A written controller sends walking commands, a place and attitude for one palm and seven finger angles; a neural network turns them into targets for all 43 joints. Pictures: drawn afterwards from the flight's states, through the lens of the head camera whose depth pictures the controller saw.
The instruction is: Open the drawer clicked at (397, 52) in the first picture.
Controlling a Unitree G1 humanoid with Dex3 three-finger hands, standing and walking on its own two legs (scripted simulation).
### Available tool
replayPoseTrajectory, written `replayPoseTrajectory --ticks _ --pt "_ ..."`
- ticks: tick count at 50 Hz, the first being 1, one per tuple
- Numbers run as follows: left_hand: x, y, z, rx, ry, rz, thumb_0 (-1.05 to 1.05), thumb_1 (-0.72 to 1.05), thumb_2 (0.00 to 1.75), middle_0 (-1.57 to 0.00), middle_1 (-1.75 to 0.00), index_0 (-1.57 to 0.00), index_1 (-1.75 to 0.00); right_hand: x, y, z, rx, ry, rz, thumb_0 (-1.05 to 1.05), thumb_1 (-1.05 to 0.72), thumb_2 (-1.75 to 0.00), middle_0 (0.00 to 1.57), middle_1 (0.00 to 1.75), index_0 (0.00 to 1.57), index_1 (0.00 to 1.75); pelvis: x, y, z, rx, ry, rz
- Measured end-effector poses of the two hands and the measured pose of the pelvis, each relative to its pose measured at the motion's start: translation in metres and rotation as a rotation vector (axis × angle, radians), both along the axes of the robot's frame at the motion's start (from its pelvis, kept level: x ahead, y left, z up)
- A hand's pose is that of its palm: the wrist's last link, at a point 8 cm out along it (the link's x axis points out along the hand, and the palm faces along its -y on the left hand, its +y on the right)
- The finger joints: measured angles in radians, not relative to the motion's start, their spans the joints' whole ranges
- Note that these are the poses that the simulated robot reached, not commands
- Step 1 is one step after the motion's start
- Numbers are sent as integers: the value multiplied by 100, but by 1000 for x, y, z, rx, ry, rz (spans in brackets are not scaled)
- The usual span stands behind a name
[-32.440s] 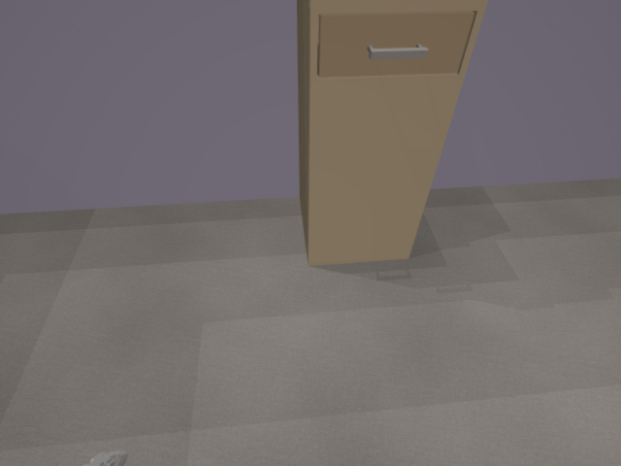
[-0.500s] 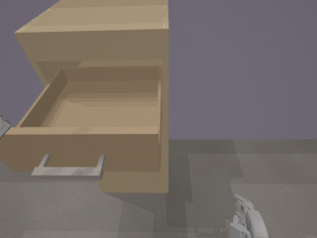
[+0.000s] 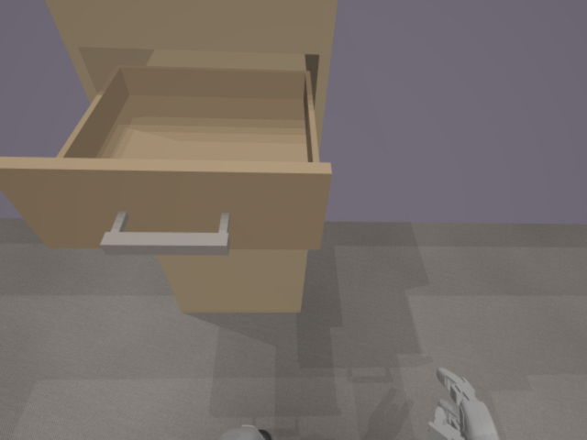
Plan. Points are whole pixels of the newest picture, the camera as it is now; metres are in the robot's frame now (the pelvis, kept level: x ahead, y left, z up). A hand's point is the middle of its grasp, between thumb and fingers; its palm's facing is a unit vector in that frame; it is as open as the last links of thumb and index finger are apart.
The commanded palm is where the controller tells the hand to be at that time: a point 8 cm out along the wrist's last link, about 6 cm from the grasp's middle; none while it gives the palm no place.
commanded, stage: step back with the hand held close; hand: left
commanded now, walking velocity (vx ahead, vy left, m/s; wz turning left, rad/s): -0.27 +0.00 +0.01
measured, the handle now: (170, 231) +0.33 +0.19 +0.13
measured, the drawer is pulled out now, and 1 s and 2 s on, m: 0.30 0.30 0.30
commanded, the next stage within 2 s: stop stepping back and stand still in 0.24 s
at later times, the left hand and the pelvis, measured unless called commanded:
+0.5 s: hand out of the picture +0.04 +0.22 +0.34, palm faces +0.57 -0.73 -0.37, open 7.4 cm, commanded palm +0.00 +0.29 +0.32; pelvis -0.13 +0.01 +0.01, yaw -1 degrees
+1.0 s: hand out of the picture -0.01 +0.22 +0.33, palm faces +0.57 -0.73 -0.38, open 7.4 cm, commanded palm -0.06 +0.28 +0.32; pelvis -0.20 +0.01 +0.00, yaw -1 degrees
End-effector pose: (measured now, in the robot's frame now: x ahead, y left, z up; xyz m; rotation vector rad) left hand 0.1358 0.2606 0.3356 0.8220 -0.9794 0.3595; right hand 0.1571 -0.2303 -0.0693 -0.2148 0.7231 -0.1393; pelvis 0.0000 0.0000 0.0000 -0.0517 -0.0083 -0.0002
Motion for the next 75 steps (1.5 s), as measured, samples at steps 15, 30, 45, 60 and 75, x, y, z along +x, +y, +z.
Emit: replayPoseTrajectory --ticks 15,30,45,60,75 --pt "-51 45 -36 -263 31 -10 1 89 90 -21 -31 -21 -31 -88 22 -3 -37 33 11 2 -90 -90 20 30 20 30 -84 23 -3 6 -1 12" --pt "-147 8 21 -69 -72 -18 0 88 90 -21 -31 -22 -31 -175 14 -11 66 38 -4 2 -90 -90 20 30 20 30 -161 4 3 22 23 -19" --pt "-172 18 -36 -238 122 -26 1 88 90 -21 -31 -21 -31 -218 -17 4 -73 41 -68 2 -90 -90 20 30 20 30 -183 13 4 57 1 -27" --pt "-172 32 -8 -172 85 24 0 89 90 -21 -31 -21 -31 -220 16 -7 75 17 -49 2 -90 -90 20 30 20 30 -196 15 8 13 -14 -26" --pt "-218 -5 -416 -693 1769 266 1 91 90 -19 -30 -20 -30 -286 -13 -55 34 253 -54 1 -90 -90 20 30 20 30 -239 16 -8 103 10 -38"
